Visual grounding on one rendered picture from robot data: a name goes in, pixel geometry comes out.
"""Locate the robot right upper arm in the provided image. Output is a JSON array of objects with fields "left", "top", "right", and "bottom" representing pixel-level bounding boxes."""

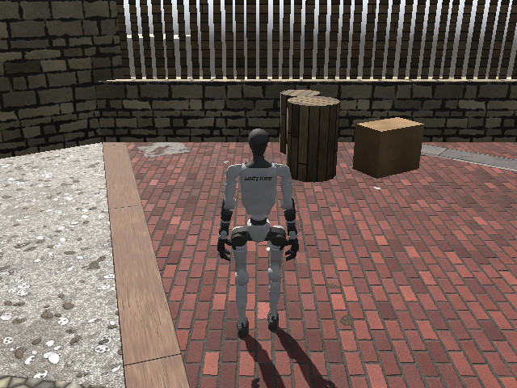
[{"left": 275, "top": 163, "right": 293, "bottom": 209}]

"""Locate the robot right thigh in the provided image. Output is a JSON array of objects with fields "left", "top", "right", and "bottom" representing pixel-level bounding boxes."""
[{"left": 268, "top": 226, "right": 286, "bottom": 282}]

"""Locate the robot left upper arm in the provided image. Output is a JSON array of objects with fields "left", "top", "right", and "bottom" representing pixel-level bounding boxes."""
[{"left": 224, "top": 164, "right": 242, "bottom": 209}]

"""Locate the robot right hand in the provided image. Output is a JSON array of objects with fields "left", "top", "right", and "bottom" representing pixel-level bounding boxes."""
[{"left": 280, "top": 237, "right": 299, "bottom": 261}]

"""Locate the right robot forearm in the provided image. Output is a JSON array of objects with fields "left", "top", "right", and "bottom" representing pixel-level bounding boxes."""
[{"left": 284, "top": 198, "right": 298, "bottom": 239}]

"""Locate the robot left hand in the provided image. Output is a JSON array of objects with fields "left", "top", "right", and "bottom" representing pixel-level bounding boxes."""
[{"left": 217, "top": 238, "right": 236, "bottom": 261}]

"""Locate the left robot forearm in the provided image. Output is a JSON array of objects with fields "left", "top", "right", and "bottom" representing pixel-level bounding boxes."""
[{"left": 218, "top": 198, "right": 233, "bottom": 239}]

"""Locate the right robot foot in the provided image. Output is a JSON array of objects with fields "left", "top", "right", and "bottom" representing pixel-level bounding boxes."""
[{"left": 267, "top": 310, "right": 279, "bottom": 331}]

